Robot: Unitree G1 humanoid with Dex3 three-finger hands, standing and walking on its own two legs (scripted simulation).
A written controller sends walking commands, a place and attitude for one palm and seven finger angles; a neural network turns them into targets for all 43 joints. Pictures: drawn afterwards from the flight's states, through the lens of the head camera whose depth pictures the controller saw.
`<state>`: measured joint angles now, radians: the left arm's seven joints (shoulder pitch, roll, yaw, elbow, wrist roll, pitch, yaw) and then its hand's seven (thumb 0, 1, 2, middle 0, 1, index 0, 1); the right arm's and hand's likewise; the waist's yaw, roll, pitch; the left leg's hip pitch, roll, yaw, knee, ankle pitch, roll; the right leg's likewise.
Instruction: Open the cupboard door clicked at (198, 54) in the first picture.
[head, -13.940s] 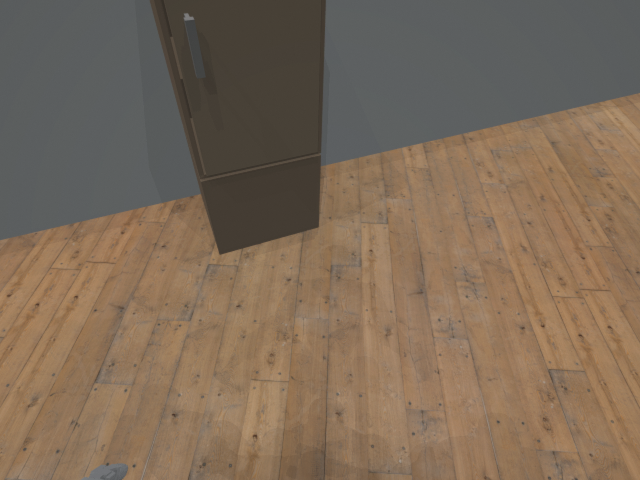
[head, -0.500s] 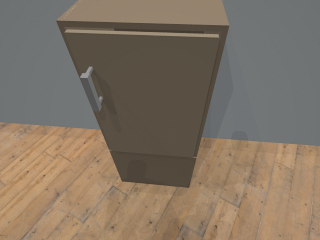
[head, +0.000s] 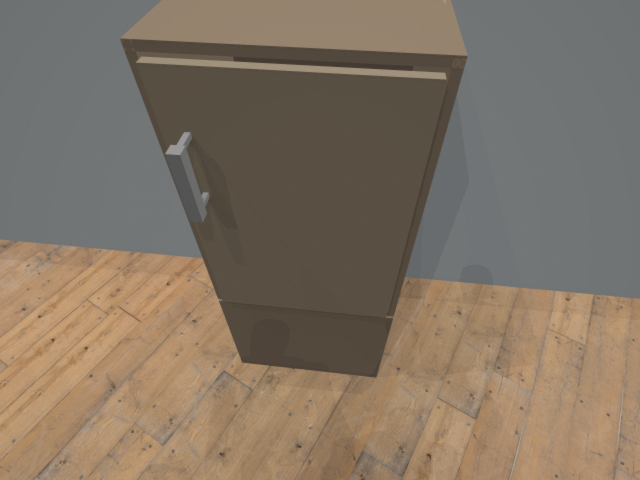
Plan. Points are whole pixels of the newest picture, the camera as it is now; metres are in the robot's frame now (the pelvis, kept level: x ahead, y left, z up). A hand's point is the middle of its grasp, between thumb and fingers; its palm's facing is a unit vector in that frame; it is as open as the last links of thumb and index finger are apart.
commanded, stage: raise the hand with hooked fingers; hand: left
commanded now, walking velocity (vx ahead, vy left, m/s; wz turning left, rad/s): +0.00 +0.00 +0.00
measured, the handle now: (192, 178) +0.53 +0.24 +0.07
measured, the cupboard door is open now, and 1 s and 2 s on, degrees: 0 0 0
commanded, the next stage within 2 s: none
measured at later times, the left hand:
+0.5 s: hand out of the picture +0.13 +0.21 -0.05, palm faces +0.03 -1.00 +0.01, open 9.0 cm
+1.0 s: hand (87, 412) +0.18 +0.27 +0.03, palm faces +0.03 -1.00 -0.09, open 12.1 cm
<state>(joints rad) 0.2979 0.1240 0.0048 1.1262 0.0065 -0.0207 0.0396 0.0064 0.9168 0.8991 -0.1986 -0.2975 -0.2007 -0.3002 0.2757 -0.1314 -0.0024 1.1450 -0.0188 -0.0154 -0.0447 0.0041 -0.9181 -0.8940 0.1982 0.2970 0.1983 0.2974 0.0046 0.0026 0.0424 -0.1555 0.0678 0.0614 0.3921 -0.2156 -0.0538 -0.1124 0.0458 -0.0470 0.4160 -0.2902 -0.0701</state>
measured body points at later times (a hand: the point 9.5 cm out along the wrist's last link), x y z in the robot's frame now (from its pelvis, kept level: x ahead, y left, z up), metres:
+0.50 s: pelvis -0.05 +0.03 -0.07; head -0.02 +0.04 +0.38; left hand +0.12 +0.26 -0.05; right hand +0.20 -0.21 -0.09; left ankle -0.01 +0.16 -0.74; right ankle -0.04 -0.07 -0.74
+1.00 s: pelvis -0.06 +0.06 -0.05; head -0.03 +0.06 +0.40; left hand +0.17 +0.33 +0.04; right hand +0.10 -0.19 -0.13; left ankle -0.01 +0.16 -0.74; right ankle -0.04 -0.07 -0.74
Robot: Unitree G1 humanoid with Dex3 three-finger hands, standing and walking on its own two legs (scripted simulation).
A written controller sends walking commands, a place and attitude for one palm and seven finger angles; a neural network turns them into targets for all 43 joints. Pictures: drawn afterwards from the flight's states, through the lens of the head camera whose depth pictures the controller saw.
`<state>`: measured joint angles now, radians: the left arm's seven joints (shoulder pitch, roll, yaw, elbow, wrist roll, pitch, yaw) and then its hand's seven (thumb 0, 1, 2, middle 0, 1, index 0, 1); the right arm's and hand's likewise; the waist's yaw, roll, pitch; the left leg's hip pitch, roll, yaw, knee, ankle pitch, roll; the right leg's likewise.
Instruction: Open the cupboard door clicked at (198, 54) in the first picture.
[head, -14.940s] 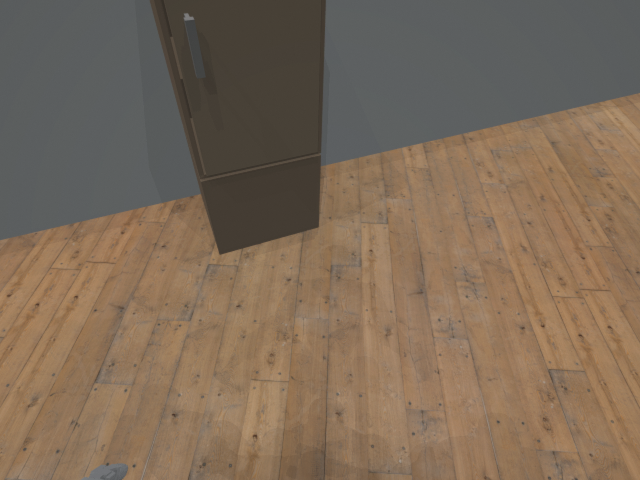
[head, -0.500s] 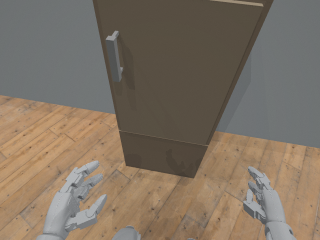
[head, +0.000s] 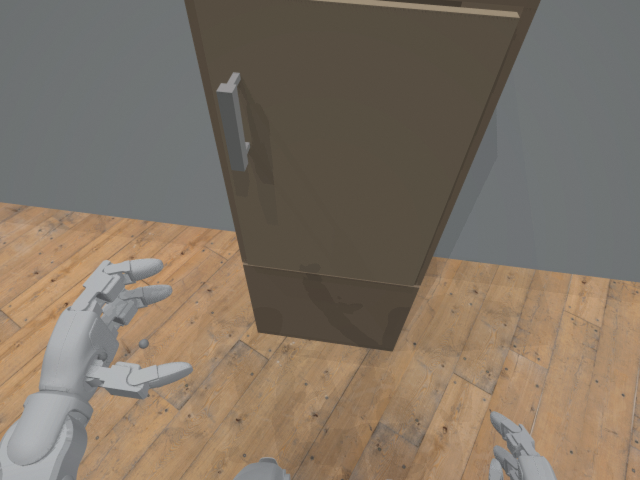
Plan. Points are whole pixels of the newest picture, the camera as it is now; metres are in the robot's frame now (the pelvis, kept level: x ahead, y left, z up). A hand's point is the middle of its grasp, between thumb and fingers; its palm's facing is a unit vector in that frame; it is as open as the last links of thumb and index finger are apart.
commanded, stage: raise the hand with hooked fingers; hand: left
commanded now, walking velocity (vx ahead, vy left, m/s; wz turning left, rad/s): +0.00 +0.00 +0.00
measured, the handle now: (237, 123) +0.59 +0.16 +0.12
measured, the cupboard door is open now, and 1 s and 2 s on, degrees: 0 0 0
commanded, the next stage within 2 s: move the hooked fingers beside the handle in 1.10 s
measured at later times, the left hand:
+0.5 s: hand (103, 282) +0.29 +0.25 +0.13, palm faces -0.03 -1.00 -0.05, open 13.9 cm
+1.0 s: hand (107, 253) +0.32 +0.25 +0.14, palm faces -0.02 -1.00 -0.03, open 14.0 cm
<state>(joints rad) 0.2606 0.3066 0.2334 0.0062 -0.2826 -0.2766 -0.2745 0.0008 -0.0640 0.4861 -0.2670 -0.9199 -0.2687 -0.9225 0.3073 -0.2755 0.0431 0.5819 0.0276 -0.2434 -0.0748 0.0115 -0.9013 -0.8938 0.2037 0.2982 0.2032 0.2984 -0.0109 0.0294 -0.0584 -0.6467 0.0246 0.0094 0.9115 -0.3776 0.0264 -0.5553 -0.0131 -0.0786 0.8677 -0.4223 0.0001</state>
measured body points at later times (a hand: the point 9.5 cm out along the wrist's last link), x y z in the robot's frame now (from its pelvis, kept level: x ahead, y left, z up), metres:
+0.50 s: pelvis +0.01 -0.01 +0.02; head +0.03 -0.02 +0.47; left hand +0.28 +0.30 +0.13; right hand +0.20 -0.24 -0.05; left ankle +0.05 +0.10 -0.69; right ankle +0.01 -0.12 -0.69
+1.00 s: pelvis +0.02 -0.02 +0.03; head +0.04 -0.02 +0.48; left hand +0.31 +0.30 +0.15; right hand +0.17 -0.27 -0.04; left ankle +0.05 +0.10 -0.69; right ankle +0.01 -0.12 -0.69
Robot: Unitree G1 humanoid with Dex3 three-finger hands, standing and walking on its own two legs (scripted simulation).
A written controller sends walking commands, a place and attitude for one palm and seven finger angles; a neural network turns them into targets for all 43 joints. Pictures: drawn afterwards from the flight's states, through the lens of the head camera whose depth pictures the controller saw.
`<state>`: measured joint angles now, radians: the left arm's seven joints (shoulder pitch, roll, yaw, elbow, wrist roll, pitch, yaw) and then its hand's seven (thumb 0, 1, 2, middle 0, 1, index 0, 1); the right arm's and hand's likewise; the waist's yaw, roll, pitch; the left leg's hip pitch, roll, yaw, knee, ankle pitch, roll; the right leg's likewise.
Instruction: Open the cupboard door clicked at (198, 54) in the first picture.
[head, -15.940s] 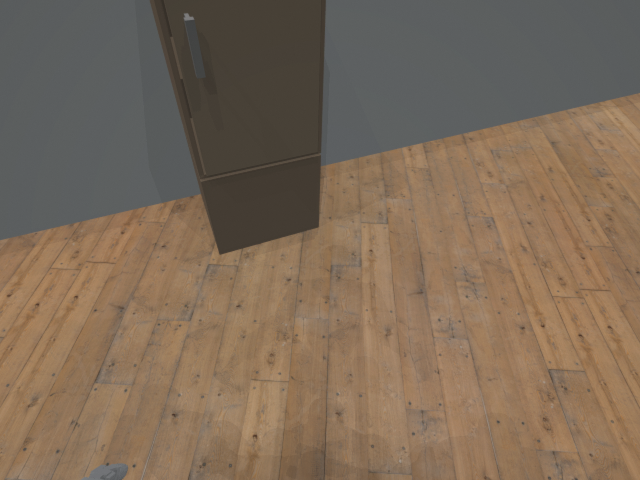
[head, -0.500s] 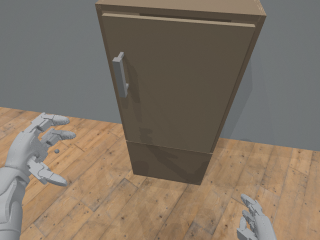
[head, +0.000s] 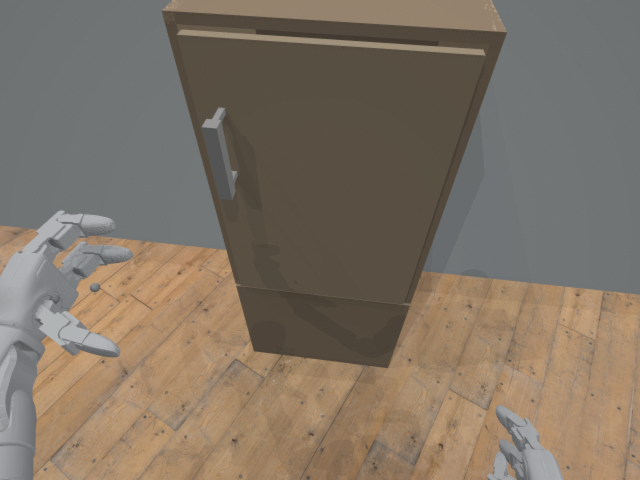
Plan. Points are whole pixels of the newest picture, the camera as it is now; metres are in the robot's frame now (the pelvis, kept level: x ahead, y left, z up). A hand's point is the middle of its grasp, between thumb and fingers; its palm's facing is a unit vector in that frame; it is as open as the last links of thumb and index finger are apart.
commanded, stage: raise the hand with hooked fingers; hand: left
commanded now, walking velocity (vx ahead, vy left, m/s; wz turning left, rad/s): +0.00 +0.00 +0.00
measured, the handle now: (223, 154) +0.57 +0.19 +0.09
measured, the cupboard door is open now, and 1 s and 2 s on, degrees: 0 0 0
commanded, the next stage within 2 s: move the hooked fingers beside the handle in 0.10 s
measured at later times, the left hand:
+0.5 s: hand (122, 258) +0.33 +0.26 +0.11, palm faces -0.06 -1.00 -0.02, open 14.0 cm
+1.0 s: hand (141, 217) +0.41 +0.27 +0.11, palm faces -0.05 -1.00 +0.00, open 14.0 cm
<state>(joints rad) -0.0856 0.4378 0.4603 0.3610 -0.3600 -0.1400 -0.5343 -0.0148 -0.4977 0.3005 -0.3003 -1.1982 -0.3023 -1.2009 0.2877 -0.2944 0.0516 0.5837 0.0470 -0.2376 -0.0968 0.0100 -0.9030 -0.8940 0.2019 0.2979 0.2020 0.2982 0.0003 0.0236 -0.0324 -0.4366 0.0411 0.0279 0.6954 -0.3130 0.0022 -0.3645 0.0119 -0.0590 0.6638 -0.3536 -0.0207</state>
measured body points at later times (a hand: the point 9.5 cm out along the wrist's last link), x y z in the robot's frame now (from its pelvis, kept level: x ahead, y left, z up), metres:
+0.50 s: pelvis -0.01 +0.00 +0.00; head +0.02 +0.00 +0.45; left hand +0.33 +0.31 +0.12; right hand +0.15 -0.24 -0.08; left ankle +0.03 +0.12 -0.72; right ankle -0.01 -0.11 -0.72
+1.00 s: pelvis +0.00 +0.00 -0.01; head +0.06 +0.01 +0.44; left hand +0.40 +0.32 +0.11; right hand +0.09 -0.27 -0.11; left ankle +0.03 +0.12 -0.72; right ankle -0.01 -0.11 -0.72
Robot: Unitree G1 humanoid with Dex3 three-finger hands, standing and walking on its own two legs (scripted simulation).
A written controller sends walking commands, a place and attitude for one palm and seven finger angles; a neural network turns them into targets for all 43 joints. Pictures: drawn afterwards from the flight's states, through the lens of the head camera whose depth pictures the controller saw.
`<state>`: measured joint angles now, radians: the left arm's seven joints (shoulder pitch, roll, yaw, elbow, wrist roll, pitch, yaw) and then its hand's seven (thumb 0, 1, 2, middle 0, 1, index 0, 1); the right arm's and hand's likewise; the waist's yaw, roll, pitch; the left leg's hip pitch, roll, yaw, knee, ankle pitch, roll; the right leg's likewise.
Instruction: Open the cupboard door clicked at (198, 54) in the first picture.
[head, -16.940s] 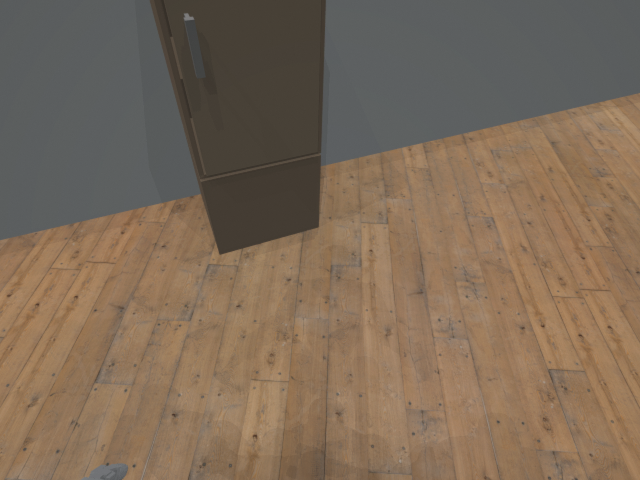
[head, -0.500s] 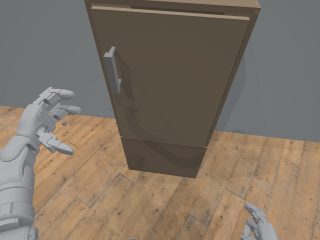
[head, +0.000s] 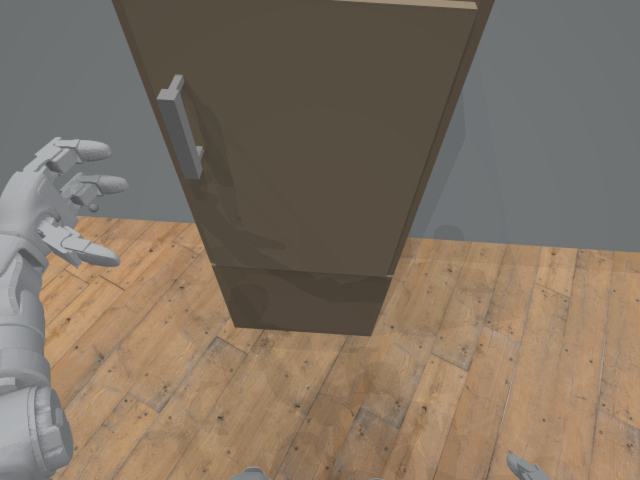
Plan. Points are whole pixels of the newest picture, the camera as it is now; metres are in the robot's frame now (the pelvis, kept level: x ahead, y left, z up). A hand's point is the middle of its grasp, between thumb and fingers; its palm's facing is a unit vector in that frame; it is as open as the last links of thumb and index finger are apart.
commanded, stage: move the hooked fingers beside the handle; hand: left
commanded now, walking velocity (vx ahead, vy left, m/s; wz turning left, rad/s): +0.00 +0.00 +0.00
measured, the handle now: (185, 129) +0.56 +0.20 +0.10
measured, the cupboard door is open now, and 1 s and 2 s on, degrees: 0 0 0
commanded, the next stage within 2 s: slide the fingers in behind the handle in 1.60 s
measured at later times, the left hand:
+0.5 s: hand (120, 166) +0.47 +0.26 +0.11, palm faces -0.07 -1.00 +0.00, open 14.0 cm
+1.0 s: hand (133, 142) +0.52 +0.26 +0.11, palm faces -0.07 -1.00 +0.01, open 14.0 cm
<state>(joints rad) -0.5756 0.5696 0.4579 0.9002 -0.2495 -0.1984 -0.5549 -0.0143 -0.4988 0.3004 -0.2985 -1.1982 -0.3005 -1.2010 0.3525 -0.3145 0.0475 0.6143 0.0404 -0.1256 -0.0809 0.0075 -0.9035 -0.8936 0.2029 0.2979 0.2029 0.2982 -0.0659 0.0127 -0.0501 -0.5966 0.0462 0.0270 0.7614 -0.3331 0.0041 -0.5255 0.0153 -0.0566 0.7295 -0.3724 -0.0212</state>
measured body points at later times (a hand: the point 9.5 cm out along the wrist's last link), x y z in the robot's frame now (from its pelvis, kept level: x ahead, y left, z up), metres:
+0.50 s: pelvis +0.00 +0.01 -0.01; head +0.10 +0.03 +0.43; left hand +0.47 +0.31 +0.12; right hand +0.03 -0.27 -0.11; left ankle +0.02 +0.12 -0.71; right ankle -0.01 -0.11 -0.71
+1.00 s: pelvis +0.01 +0.01 -0.02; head +0.13 +0.03 +0.42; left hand +0.52 +0.31 +0.11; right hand -0.03 -0.26 -0.11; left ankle +0.02 +0.12 -0.71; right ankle -0.01 -0.11 -0.71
